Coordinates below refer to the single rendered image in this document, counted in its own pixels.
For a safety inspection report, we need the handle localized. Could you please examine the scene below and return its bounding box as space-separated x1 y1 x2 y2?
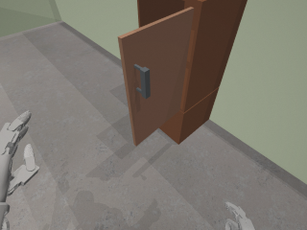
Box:
133 64 151 99

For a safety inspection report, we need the robot left hand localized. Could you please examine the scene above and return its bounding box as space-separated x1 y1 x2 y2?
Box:
0 110 39 202

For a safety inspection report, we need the left robot forearm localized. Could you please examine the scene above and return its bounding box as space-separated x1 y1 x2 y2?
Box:
0 202 11 230

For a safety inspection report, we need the cupboard door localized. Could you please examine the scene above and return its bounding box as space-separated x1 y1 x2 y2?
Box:
117 7 195 146

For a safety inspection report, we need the robot right hand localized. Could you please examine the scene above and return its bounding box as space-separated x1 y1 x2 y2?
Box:
224 201 256 230

